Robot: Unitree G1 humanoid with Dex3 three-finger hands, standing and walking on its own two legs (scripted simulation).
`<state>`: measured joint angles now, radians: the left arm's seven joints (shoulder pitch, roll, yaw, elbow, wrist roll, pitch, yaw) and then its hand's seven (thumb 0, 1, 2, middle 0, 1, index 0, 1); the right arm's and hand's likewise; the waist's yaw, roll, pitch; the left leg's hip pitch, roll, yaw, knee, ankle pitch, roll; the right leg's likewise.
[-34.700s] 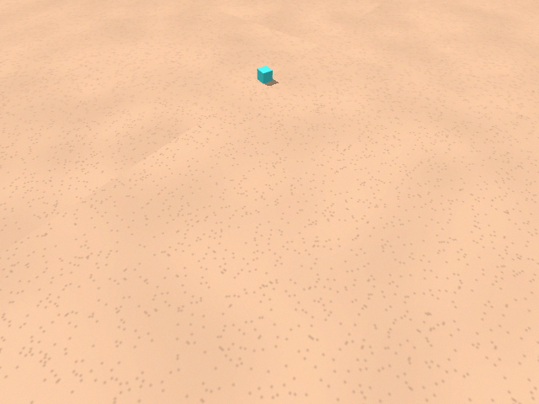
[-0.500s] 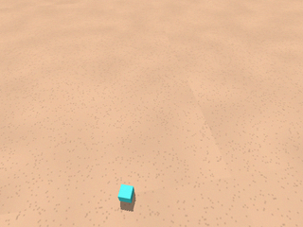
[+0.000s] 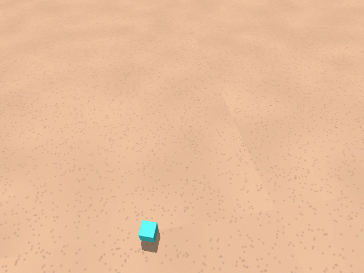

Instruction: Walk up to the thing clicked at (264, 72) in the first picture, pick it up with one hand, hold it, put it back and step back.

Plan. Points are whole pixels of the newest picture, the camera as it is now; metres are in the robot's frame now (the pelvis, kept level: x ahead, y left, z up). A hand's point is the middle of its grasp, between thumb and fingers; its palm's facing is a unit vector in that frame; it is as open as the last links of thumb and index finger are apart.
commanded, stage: stand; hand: left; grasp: from above
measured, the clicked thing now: (148, 231) +0.46 +0.19 -0.74
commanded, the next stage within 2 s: step back in 1.06 s
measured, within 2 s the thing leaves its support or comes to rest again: neither
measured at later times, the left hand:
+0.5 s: hand out of the picture +0.09 +0.25 -0.15, palm faces +0.02 -0.94 -0.34, open 7.4 cm
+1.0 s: hand out of the picture +0.07 +0.25 -0.16, palm faces +0.00 -0.94 -0.34, open 7.4 cm
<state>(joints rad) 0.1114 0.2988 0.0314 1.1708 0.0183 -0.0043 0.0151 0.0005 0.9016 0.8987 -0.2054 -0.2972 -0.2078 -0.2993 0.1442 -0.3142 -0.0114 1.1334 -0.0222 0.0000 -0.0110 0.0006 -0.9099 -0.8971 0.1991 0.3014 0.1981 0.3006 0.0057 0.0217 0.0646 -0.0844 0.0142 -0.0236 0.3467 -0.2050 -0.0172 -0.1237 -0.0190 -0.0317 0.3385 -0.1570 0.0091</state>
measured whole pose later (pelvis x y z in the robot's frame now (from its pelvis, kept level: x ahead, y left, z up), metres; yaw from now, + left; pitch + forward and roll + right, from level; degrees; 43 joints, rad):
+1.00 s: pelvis +0.01 +0.00 +0.00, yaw -1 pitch -3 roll +0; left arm 0.11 0.32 0.02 1.16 0.01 -0.01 0.00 0.00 0.90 0.90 -0.21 -0.30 -0.21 -0.30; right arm 0.13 -0.33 -0.01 1.14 -0.02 0.00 0.00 0.00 -0.91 -0.90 0.20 0.30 0.20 0.30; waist 0.00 0.02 0.06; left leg -0.07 0.01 -0.01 0.31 -0.20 -0.01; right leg -0.12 -0.02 -0.02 0.32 -0.15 0.01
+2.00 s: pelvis -0.18 +0.02 -0.01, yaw -7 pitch -2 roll +2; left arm 0.19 0.35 0.07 0.85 0.03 0.04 0.01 0.00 0.90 0.90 -0.21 -0.30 -0.21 -0.30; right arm 0.13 -0.39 -0.05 0.89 0.01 0.06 -0.01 0.00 -0.91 -0.90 0.20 0.30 0.20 0.30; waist 0.02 0.01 0.15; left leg -0.46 -0.11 -0.11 1.12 -0.49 0.00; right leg -0.28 0.01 0.07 0.60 -0.28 -0.03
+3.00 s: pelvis -0.51 +0.02 -0.03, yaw -1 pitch -1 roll +1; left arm 0.10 0.38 0.07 0.76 0.04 0.05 0.02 0.00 0.90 0.90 -0.21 -0.30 -0.21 -0.30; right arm 0.23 -0.40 -0.05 0.89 -0.02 0.05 -0.02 0.00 -0.91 -0.90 0.20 0.30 0.20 0.30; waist -0.01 0.02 0.18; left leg -0.26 -0.03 -0.05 0.69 -0.42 -0.02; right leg -0.42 -0.06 -0.03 0.69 -0.25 0.01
